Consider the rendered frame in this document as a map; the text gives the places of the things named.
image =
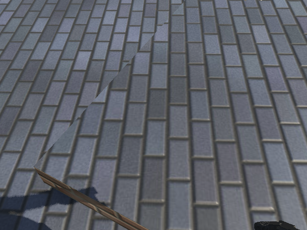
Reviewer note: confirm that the right robot hand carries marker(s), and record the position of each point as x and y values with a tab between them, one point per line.
273	225

